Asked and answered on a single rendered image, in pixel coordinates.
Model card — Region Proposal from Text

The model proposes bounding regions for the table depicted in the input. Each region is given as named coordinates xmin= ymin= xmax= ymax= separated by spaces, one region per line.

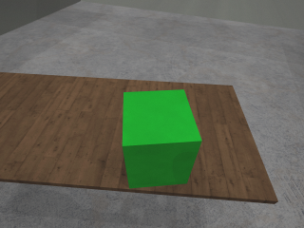
xmin=0 ymin=72 xmax=278 ymax=204

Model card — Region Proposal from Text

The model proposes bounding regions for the carton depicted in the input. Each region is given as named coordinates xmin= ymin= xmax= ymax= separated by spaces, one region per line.
xmin=122 ymin=89 xmax=202 ymax=189

